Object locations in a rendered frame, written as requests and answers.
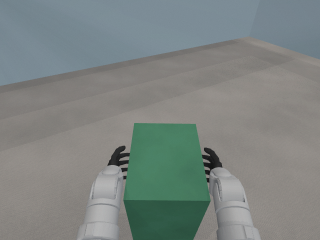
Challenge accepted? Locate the left robot hand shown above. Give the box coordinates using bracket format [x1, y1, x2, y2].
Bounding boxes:
[107, 145, 130, 180]

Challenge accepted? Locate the right robot hand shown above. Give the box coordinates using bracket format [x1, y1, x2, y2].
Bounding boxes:
[202, 147, 223, 183]

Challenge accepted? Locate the robot left forearm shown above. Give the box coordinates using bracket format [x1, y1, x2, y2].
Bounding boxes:
[76, 165, 124, 240]

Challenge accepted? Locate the robot right forearm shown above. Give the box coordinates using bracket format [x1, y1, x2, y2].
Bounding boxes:
[209, 167, 261, 240]

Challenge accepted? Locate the carton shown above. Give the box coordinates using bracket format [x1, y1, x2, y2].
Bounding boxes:
[123, 123, 211, 240]

